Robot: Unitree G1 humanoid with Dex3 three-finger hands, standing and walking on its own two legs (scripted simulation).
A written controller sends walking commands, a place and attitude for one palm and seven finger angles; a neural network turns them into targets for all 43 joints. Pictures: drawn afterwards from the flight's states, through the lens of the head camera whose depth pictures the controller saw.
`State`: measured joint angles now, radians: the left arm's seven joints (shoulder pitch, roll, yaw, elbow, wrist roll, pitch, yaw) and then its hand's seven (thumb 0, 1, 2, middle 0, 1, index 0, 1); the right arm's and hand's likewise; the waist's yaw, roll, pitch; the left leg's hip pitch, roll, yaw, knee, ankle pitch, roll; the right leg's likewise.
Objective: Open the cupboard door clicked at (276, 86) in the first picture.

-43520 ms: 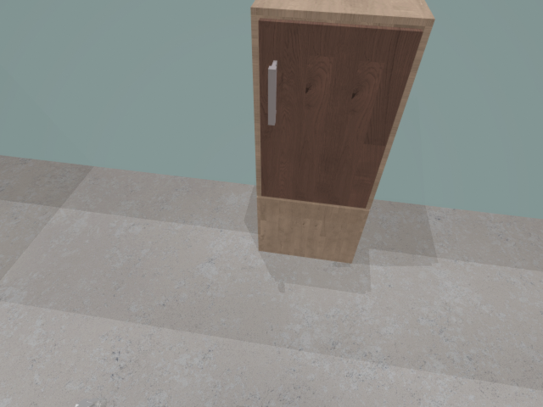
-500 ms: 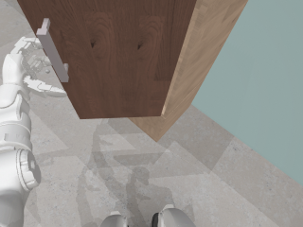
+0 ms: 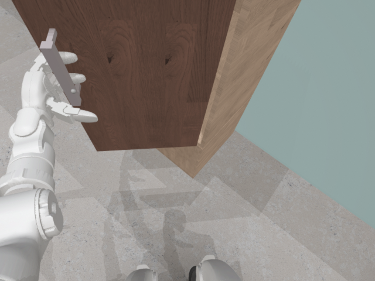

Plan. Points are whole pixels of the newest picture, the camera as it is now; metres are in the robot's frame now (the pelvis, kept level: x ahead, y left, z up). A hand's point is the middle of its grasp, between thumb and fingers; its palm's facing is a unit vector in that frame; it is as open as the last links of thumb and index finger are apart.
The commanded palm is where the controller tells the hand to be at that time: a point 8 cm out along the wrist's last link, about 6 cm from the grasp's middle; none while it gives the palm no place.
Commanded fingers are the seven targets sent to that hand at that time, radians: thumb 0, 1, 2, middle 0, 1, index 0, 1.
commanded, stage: slide the fingers in behind the handle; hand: left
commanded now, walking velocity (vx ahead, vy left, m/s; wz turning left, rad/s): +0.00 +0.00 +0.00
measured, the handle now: (65, 71) +0.54 +0.23 +0.09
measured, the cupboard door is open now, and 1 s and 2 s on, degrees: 46 46 77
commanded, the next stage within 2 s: close the thumb around the handle in 0.32 s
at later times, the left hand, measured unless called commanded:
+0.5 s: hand (72, 94) +0.48 +0.20 +0.08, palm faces +0.03 -1.00 +0.00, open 13.9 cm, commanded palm +0.46 +0.25 +0.09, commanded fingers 0.00 -0.22 0.42 -0.32 -1.23 -0.32 -1.23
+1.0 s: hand (74, 91) +0.48 +0.20 +0.09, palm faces +0.03 -1.00 -0.01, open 6.1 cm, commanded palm +0.46 +0.24 +0.09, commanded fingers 0.00 0.90 0.90 -0.40 -1.35 -0.40 -1.35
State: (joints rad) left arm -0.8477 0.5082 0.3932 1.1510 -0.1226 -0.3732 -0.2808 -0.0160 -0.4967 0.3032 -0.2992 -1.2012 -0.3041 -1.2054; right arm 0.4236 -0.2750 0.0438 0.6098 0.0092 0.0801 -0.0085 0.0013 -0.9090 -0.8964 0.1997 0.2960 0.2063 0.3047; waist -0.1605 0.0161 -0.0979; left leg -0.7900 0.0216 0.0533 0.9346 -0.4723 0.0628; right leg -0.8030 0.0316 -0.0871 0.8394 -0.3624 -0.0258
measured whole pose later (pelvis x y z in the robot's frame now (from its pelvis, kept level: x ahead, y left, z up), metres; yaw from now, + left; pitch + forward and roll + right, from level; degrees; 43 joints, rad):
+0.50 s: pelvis -0.01 +0.00 +0.00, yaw +0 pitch +18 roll -3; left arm -0.85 0.50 0.38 1.17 -0.12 -0.38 -0.27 -0.02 -0.48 0.31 -0.30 -1.20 -0.30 -1.20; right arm 0.40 -0.28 0.04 0.61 0.01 0.07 -0.02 0.00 -0.91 -0.90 0.20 0.30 0.21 0.30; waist -0.15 0.01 -0.09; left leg -0.79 0.02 0.05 0.94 -0.46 0.06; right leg -0.80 0.03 -0.09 0.85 -0.36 -0.03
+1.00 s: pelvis -0.01 -0.01 +0.00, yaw +0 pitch +18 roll -3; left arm -0.87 0.52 0.38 1.17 -0.12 -0.39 -0.27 0.00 0.63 0.79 -0.38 -1.32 -0.38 -1.32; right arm 0.41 -0.28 0.05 0.61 0.01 0.06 -0.02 0.00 -0.91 -0.90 0.20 0.30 0.21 0.30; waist -0.16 0.02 -0.09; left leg -0.80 0.02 0.05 0.94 -0.46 0.06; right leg -0.82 0.03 -0.09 0.86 -0.36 -0.03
